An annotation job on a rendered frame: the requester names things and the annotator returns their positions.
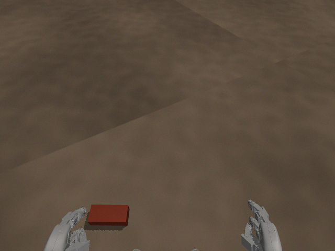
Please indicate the right robot hand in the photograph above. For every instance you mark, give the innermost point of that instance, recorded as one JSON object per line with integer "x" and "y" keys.
{"x": 266, "y": 232}

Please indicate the left robot hand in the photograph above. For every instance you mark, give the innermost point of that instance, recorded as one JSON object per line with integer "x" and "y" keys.
{"x": 61, "y": 238}

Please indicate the carton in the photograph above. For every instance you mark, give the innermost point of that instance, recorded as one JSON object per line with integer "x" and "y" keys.
{"x": 102, "y": 214}

